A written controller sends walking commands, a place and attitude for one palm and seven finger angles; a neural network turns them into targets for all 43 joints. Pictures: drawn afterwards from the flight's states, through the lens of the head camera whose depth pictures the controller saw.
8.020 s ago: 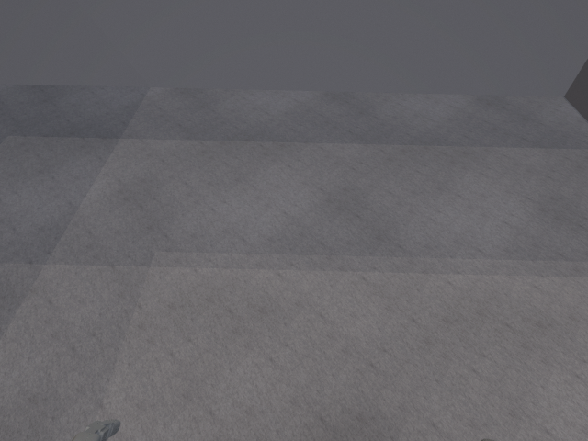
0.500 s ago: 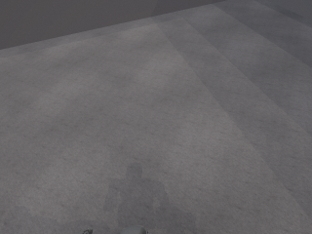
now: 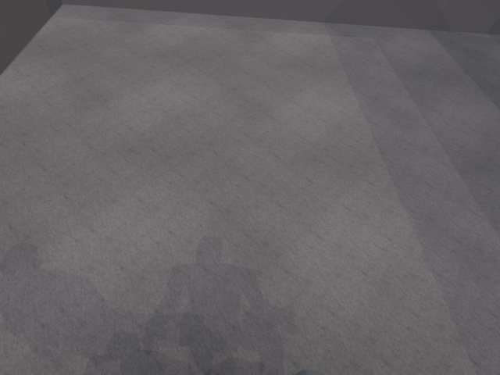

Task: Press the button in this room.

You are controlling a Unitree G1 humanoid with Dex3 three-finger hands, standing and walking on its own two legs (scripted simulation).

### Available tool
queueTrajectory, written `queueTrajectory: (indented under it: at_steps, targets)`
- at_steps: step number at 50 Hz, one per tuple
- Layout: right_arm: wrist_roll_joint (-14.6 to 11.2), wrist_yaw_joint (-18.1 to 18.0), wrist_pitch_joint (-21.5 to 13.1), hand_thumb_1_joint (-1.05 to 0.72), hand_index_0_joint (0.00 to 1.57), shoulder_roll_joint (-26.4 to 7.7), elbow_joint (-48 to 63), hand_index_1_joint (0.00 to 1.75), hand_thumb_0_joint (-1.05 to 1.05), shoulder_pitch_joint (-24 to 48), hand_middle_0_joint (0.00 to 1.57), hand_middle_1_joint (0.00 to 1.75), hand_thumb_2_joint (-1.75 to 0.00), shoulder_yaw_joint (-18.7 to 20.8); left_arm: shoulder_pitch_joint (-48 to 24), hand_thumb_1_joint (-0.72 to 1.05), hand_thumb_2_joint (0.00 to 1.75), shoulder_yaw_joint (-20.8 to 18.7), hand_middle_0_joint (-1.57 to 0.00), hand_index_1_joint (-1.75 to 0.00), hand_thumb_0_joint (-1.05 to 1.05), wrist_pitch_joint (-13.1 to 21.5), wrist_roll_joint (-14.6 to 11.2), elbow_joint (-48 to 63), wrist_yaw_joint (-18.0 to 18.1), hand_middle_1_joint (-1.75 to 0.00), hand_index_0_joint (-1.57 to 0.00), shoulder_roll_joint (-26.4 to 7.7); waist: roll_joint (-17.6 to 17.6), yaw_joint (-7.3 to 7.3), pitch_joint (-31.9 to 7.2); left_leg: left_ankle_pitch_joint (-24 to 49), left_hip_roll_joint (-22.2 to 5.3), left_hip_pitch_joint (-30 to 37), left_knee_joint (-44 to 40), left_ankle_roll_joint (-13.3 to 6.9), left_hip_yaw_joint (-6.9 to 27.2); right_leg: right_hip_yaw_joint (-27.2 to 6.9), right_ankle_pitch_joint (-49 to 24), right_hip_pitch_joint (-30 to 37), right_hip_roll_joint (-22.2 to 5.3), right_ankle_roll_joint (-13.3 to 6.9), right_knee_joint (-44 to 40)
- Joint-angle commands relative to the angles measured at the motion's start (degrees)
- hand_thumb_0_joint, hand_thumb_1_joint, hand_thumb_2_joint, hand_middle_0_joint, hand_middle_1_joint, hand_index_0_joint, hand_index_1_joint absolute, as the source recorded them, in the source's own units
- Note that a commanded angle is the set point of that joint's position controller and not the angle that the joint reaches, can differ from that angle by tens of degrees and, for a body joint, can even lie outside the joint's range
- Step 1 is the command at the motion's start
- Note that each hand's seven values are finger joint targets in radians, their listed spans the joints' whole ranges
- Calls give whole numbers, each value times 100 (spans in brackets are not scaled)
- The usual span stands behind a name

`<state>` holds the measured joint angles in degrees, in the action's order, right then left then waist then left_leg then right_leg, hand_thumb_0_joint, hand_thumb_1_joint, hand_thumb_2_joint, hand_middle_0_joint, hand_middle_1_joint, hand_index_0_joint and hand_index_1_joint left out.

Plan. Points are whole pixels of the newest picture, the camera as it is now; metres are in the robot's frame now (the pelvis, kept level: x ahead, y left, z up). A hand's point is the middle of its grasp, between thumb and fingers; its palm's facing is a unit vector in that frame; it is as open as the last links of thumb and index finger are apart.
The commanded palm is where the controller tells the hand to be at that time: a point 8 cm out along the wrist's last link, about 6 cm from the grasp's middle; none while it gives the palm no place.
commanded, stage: turn or walk to find it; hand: left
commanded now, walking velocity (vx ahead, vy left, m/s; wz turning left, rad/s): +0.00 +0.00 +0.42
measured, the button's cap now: out of the picture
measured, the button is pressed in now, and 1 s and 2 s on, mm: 0 0 0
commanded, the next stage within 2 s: none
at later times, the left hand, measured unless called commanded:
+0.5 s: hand out of the picture +0.04 +0.15 -0.13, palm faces +0.20 -0.93 -0.29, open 7.3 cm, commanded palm none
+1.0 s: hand out of the picture -0.16 +0.18 -0.18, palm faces +0.48 -0.84 -0.24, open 7.4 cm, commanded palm none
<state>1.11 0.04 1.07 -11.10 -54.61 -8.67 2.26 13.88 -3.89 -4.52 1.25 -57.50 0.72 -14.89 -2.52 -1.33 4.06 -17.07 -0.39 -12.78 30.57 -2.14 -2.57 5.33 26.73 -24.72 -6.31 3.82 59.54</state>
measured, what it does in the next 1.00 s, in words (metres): steps on the spot, turning left: right foot, then left foot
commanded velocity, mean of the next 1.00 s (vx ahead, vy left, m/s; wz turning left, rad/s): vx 0.00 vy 0.00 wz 0.42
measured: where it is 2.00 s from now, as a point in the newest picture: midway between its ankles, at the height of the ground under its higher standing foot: outside the picture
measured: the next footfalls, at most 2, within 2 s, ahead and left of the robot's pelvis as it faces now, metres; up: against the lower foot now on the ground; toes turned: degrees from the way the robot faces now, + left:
right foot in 0.36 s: +0.04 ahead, -0.14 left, +0.00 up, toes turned +5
left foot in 0.88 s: -0.08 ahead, +0.09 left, +0.00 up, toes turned +28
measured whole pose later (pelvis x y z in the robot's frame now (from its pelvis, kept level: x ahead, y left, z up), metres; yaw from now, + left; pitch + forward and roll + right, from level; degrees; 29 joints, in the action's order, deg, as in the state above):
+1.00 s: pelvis -0.08 -0.02 +0.00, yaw +25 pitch -1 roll -1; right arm 1.1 0.3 1.2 -11.3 -54.5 -8.3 2.4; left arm 14.9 -4.0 -4.7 1.4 -58.1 0.9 -14.9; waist -2.8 -1.8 4.0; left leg -17.4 -0.4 -13.3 31.9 -1.8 -3.1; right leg 6.2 27.3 -24.3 -6.8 3.4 57.5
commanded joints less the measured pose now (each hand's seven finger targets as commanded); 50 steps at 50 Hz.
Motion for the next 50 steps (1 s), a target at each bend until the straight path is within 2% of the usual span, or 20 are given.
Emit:
queueTrajectory:
  at_steps: [1,5,11,16,17,18,19,20,22,25,30,38,40,42,43,44,45,46,47,50]
  targets:
    - [-14,-137,-97,-90,20,-1148,216,30,0,-294,20,30,-90,248,-196,90,90,-44,-20,-30,0,255,-30,515,-16,-30,-20,-323,1002,179,-471,2973,-1274,707,-1163,-605,1285,-356,-425,-604,21,104,359]
    - [-15,-134,-102,-90,20,-1124,183,30,0,-591,20,30,-90,276,-412,90,90,-30,-20,-30,0,268,-42,623,22,-30,-20,-309,945,294,-609,3325,-1323,1047,-1095,-709,1567,-443,-366,-649,72,169,33]
    - [42,-108,-29,-90,20,-1149,222,30,0,-637,20,30,-90,338,-722,90,90,9,-20,-30,0,274,-77,835,62,-30,-20,-195,1051,372,-533,2970,-1328,650,-1023,-819,2050,-451,-33,-123,238,103,-1021]
    - [18,-74,6,-90,20,-1142,297,30,0,-391,20,30,-90,377,-164,90,90,-14,-20,-30,0,372,-116,745,83,-30,-20,-227,1028,59,-739,2628,-955,-145,-592,-527,2122,-282,-1102,1361,451,-11,-3002]
    - [-18,-56,5,-90,20,-1030,322,30,0,-368,20,30,-90,369,41,90,90,-47,-20,-30,0,418,-97,705,98,-30,-20,-355,711,-36,-860,1991,-692,-543,-338,-281,1971,-388,-1631,1997,284,-53,-3730]
    - [-73,-23,-2,-90,20,-729,376,30,0,-454,20,30,-90,328,177,90,90,-120,-20,-30,0,479,-26,690,137,-30,-20,-739,-268,-89,-951,670,-196,-1458,431,70,1417,-1300,-1640,2803,-708,-328,-4177]
    - [-60,-15,10,-90,20,-503,538,30,0,-388,20,30,-90,288,211,90,90,-202,-20,-30,0,502,28,737,156,-30,-20,-1173,-1489,-159,-764,-1435,498,-2192,1728,399,592,-2529,-2389,2706,-2011,-1002,-4352]
    - [-11,-21,91,-90,20,-780,516,30,0,-264,20,30,-90,381,164,90,90,-159,-20,-30,0,455,-21,810,165,-30,-20,-1130,-919,-171,-623,-1638,267,-1909,2768,361,802,-2332,-2229,1769,-2226,-1339,-4421]
    - [36,41,247,-90,20,-774,234,30,0,-516,20,30,-90,439,-572,90,90,-120,-20,-30,0,454,-42,966,156,-30,-20,-740,-775,185,-42,-906,83,-1833,3744,381,875,-1746,-680,838,-1537,-1072,-4765]
    - [43,88,263,-90,20,-639,3,30,0,-922,20,30,-90,393,-699,90,90,-4,-20,-30,0,507,-56,996,130,-30,-20,-413,-644,356,-1,-174,3,-1916,4078,531,605,-679,-1579,1096,-985,-779,-4506]
    - [32,85,270,-90,20,-652,43,30,0,-590,20,30,-90,360,-106,90,90,-38,-20,-30,0,539,-24,784,153,-30,-20,-461,-640,111,-129,-189,-188,-1999,3728,681,506,-600,-1892,1623,-1216,-973,-4412]
    - [-55,69,155,-90,20,-493,215,30,0,-32,20,30,-90,212,332,90,90,-147,-20,-30,0,472,62,510,121,-30,-20,-806,-920,-174,-465,-980,-181,-1179,1587,583,-68,-361,-3149,1993,-1508,-1236,-3871]
    - [-81,46,98,-90,20,-481,216,30,0,-160,20,30,-90,188,291,90,90,-174,-20,-30,0,454,66,458,116,-30,-20,-869,-986,-96,-608,-853,-140,-756,900,518,-188,-298,-3462,1942,-1550,-1179,-3566]
    - [-68,39,32,-90,20,-577,98,30,0,-541,20,30,-90,197,116,90,90,-180,-20,-30,0,414,8,441,97,-30,-20,-838,-615,173,-750,216,-114,145,-316,443,-235,92,-3028,1491,-1353,-791,-3006]
    - [-56,44,-25,-90,20,-853,54,30,0,-747,20,30,-90,249,128,90,90,-146,-20,-30,0,366,-51,486,85,-30,-20,-682,126,319,-854,871,-463,885,-914,319,232,386,-2274,831,-1054,-474,-2240]
    - [-16,24,-57,-90,20,-1390,98,30,0,-865,20,30,-90,374,99,90,90,-59,-20,-30,0,332,-83,668,53,-30,-20,-298,1884,388,-762,2218,-1838,1408,-1279,-156,2041,601,103,-628,-259,-24,-1046]
    - [-3,-23,4,-90,20,-1676,49,30,0,-1045,20,30,-90,424,-238,90,90,15,-20,-30,0,258,-34,801,73,-30,-20,-235,1881,542,-654,2825,-2341,885,-1365,-680,2328,117,980,-683,-74,8,-273]
    - [19,-52,13,-90,20,-1552,49,30,0,-854,20,30,-90,386,-328,90,90,-24,-20,-30,0,206,-21,763,67,-30,-20,-326,1369,467,-536,2069,-2238,493,-1451,-808,2067,-175,719,-560,-158,-50,109]
    - [25,-96,-11,-90,20,-1394,106,30,0,-578,20,30,-90,348,-428,90,90,-45,-20,-30,0,182,-2,680,59,-30,-20,-304,1661,397,-333,1862,-1883,302,-1488,-701,1919,-310,369,-703,-169,-28,265]
    - [6,-123,-49,-90,20,-1132,260,30,0,-61,20,30,-90,230,-156,90,90,-74,-20,-30,0,226,-11,484,-22,-30,-20,-357,1179,130,-206,2016,-1347,236,-1359,-552,1368,-353,-373,-625,-43,22,471]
